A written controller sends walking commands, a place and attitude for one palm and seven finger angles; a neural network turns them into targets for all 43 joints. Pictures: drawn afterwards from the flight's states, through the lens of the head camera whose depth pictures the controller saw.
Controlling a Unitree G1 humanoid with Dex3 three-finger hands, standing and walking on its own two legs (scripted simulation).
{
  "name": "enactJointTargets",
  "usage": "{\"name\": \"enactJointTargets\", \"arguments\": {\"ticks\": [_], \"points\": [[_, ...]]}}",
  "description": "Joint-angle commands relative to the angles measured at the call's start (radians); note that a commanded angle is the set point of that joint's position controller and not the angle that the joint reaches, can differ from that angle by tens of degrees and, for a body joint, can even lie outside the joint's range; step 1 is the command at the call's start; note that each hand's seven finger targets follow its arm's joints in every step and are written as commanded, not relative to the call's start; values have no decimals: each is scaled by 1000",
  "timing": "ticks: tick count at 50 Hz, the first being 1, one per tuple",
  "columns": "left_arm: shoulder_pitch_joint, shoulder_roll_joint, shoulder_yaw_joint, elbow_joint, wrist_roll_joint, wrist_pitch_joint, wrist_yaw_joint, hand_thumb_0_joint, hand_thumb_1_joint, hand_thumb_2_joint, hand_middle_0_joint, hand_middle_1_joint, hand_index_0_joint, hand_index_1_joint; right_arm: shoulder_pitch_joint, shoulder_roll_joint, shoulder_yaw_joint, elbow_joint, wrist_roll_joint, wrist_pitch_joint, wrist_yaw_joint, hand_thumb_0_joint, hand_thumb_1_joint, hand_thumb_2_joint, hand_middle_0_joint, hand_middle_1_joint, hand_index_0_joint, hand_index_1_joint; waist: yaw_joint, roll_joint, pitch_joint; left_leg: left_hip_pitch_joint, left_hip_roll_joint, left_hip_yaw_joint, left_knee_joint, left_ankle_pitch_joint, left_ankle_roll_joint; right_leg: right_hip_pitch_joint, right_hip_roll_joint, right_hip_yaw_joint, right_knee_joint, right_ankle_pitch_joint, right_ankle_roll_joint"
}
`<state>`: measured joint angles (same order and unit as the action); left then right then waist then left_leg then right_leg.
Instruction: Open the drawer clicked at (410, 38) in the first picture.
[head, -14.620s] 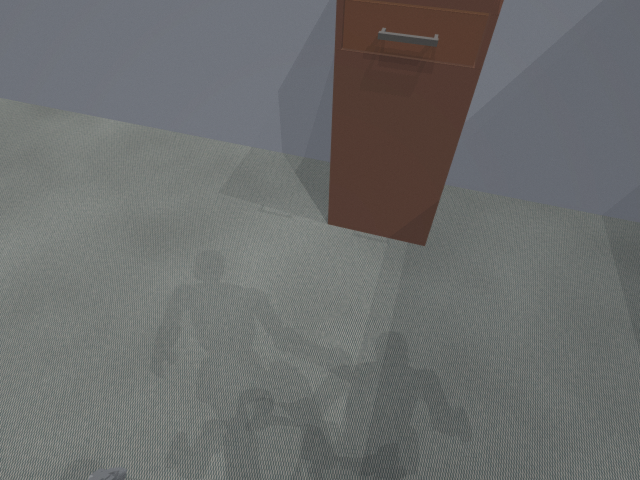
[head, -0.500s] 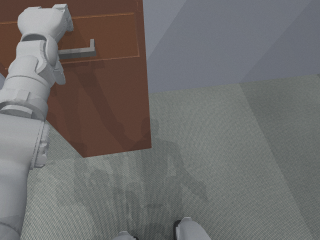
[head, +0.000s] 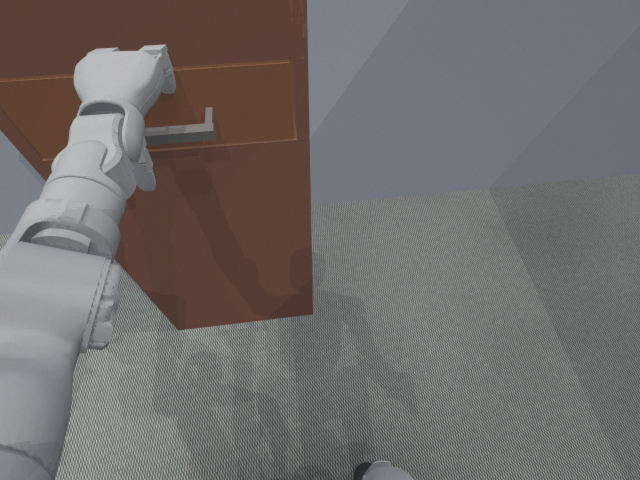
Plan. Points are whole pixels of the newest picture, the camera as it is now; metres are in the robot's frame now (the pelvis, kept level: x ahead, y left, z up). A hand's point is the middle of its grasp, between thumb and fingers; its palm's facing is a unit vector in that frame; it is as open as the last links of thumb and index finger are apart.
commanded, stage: re-aim the fingers above the handle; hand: left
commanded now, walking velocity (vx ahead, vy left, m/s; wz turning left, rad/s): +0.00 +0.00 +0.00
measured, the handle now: (155, 127) +0.58 +0.19 +0.09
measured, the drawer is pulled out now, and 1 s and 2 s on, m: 0.00 0.00 0.00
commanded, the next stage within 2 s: lower the fingers behind the handle in 1.94 s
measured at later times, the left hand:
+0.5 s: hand (140, 119) +0.54 +0.18 +0.14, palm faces +0.01 +0.01 -1.00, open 13.4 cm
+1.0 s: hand (143, 124) +0.53 +0.18 +0.13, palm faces +0.01 +0.00 -1.00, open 13.6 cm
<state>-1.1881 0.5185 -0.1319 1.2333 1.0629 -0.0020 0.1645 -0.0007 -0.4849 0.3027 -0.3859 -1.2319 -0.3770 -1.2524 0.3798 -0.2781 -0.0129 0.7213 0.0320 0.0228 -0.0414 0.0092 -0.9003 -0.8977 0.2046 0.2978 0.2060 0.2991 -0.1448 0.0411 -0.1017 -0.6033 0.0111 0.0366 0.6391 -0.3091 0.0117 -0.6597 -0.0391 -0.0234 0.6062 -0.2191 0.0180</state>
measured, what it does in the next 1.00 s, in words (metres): stands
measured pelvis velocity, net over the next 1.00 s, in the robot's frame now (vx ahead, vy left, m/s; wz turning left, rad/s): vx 0.02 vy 0.00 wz -0.02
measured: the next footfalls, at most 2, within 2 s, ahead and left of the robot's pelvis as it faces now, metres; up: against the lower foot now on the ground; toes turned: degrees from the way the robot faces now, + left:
none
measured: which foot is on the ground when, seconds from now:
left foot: down 0.00-1.00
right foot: down 0.00-1.00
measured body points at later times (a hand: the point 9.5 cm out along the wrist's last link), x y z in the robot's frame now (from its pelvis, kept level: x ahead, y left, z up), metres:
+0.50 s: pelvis +0.00 +0.00 +0.00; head +0.08 -0.02 +0.44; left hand +0.53 +0.18 +0.19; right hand +0.00 -0.28 -0.13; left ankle -0.01 +0.11 -0.72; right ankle +0.03 -0.13 -0.72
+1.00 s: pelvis +0.02 +0.00 +0.01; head +0.09 -0.02 +0.45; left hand +0.53 +0.18 +0.19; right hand +0.04 -0.28 -0.13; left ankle -0.01 +0.11 -0.72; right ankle +0.03 -0.13 -0.72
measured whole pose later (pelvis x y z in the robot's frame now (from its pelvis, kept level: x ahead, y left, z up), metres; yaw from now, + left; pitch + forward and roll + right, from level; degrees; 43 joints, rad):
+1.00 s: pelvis +0.02 +0.00 +0.01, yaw -1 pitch +14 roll +0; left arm -1.04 0.48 -0.11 1.09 1.05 0.01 0.14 0.00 -0.48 0.30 -0.36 -1.23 -0.35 -1.23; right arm 0.36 -0.28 -0.04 0.70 0.02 0.05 -0.03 0.01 -0.90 -0.90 0.20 0.30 0.21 0.30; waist -0.10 0.05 -0.10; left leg -0.51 0.02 0.05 0.58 -0.32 0.01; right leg -0.58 -0.03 -0.01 0.57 -0.23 0.01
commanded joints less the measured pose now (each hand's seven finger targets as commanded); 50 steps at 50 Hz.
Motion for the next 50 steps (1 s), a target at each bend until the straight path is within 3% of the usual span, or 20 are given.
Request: {"name": "enactJointTargets", "arguments": {"ticks": [1,4,8,14,17,19,20,22,23,26,30,32,38,39,40,42,43,45,46,50], "points": [[-518,238,47,-131,3,35,27,0,-500,300,-300,-1200,-300,-1200,130,-162,-51,-52,-4,-16,-13,0,-900,-900,200,300,200,300,-61,-44,-280,121,-26,-16,-102,40,30,168,62,12,-95,-11,-19],[-530,255,64,-160,11,30,27,0,-500,300,-300,-1200,-300,-1200,127,-162,-53,-60,-7,-15,-14,0,-900,-900,200,300,200,300,-52,-38,-325,138,-28,-13,-92,84,30,197,62,14,-87,23,-22],[-526,192,24,-167,13,34,29,0,-500,300,-300,-1200,-300,-1200,122,-155,-56,-65,-10,-15,-9,0,-900,-900,200,300,200,300,-57,-15,-315,166,-26,-17,-90,100,27,169,65,7,-84,29,-23],[-515,248,66,-154,16,35,30,0,-500,300,-300,-1200,-300,-1200,122,-162,-55,-62,-9,-17,-14,0,-900,-900,200,300,200,300,-52,-51,-314,135,-27,-12,-90,80,31,200,62,16,-91,21,-21],[-525,248,60,-168,22,33,33,0,-500,300,-300,-1200,-300,-1200,121,-159,-54,-64,-10,-17,-12,0,-900,-900,200,300,200,300,-49,-14,-318,138,-28,-12,-91,76,29,188,62,16,-85,15,-22],[-519,237,63,-185,19,27,33,0,-500,300,-300,-1200,-300,-1200,125,-157,-59,-65,-13,-17,-12,0,-900,-900,200,300,200,300,-48,-41,-346,152,-30,-12,-84,106,33,214,64,18,-88,40,-23],[-517,258,74,-190,24,25,36,0,-500,300,-300,-1200,-300,-1200,124,-154,-58,-66,-12,-17,-12,0,-900,-900,200,300,200,300,-38,-8,-351,150,-29,-12,-85,107,30,213,64,17,-82,41,-24],[-513,214,46,-199,18,27,36,0,-500,300,-300,-1200,-300,-1200,121,-152,-59,-66,-13,-18,-8,0,-900,-900,200,300,200,300,-45,-10,-333,162,-27,-14,-89,103,30,197,65,13,-88,33,-25],[-500,257,83,-191,22,26,39,0,-500,300,-300,-1200,-300,-1200,125,-155,-61,-63,-12,-17,-10,0,-900,-900,200,300,200,300,-37,-32,-340,155,-26,-15,-89,104,31,210,66,14,-86,36,-24],[-477,233,72,-221,14,20,34,0,-500,300,-300,-1200,-300,-1200,118,-150,-62,-69,-15,-15,-7,0,-900,-900,200,300,200,300,-21,-4,-363,173,-29,-11,-91,137,30,238,67,16,-87,63,-29],[-452,257,91,-228,11,13,32,0,-500,300,-300,-1200,-300,-1200,111,-152,-63,-70,-10,-12,-11,0,-900,-900,200,300,200,300,-14,-38,-354,160,-28,-9,-99,131,33,261,66,18,-94,62,-26],[-452,214,62,-241,9,13,33,0,-500,300,-300,-1200,-300,-1200,106,-148,-63,-70,-12,-13,-9,0,-900,-900,200,300,200,300,-13,-19,-342,178,-27,-9,-105,135,31,247,67,14,-97,57,-28],[-442,218,73,-249,7,21,37,0,-500,300,-300,-1200,-300,-1200,103,-151,-66,-60,-13,-13,-6,0,-900,-900,200,300,200,300,-13,-16,-331,200,-26,-8,-109,161,30,243,69,10,-100,76,-31],[-449,227,81,-251,8,19,37,0,-500,300,-300,-1200,-300,-1200,102,-156,-67,-58,-13,-10,-8,0,-900,-900,200,300,200,300,-18,-53,-339,199,-26,-10,-107,175,32,258,70,10,-103,89,-30],[-455,189,44,-244,6,23,34,0,-500,300,-300,-1200,-300,-1200,100,-150,-66,-58,-12,-11,-7,0,-900,-900,200,300,200,300,-23,-41,-330,198,-28,-8,-108,168,31,248,68,11,-102,86,-27],[-459,225,75,-244,9,27,37,0,-500,300,-300,-1200,-300,-1200,98,-153,-66,-54,-13,-10,-6,0,-900,-900,200,300,200,300,-17,-21,-326,202,-27,-8,-108,178,29,247,67,9,-98,93,-30],[-457,207,61,-259,11,27,36,0,-500,300,-300,-1200,-300,-1200,98,-150,-66,-58,-14,-9,-4,0,-900,-900,200,300,200,300,-13,-9,-347,214,-29,-9,-106,196,28,253,69,8,-93,104,-32],[-376,211,89,-295,3,19,30,0,-500,300,-300,-1200,-300,-1200,86,-142,-69,-75,-18,-4,-1,0,-900,-900,200,300,200,300,23,-4,-401,238,-29,-2,-101,259,29,313,68,7,-80,168,-36],[-331,173,72,-320,-7,18,23,0,-500,300,-300,-1200,-300,-1200,76,-138,-71,-88,-19,0,3,0,-900,-900,200,300,200,300,34,-17,-411,249,-31,-1,-101,279,29,330,69,3,-79,189,-36],[-327,168,73,-401,-20,8,15,0,-500,300,-300,-1200,-300,-1200,45,-138,-72,-98,-14,12,4,0,-900,-900,200,300,200,300,37,-26,-378,272,-25,-2,-107,311,30,330,72,-2,-85,211,-36]]}}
